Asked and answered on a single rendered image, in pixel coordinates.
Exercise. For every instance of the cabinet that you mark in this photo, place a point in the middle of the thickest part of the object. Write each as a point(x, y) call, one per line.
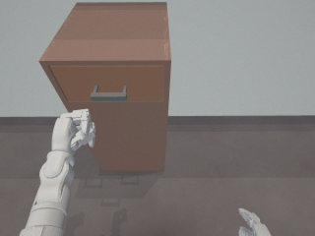
point(130, 135)

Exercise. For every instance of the drawer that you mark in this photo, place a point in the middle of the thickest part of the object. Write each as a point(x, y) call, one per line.
point(144, 82)

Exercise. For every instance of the right robot hand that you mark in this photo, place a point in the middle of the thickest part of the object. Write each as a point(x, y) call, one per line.
point(258, 229)

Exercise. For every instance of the left robot hand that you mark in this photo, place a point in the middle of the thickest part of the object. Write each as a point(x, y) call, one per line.
point(69, 137)

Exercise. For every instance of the left robot forearm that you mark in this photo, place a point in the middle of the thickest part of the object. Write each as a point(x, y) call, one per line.
point(52, 199)

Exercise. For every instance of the handle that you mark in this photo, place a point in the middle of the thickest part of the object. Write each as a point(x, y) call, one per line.
point(109, 96)

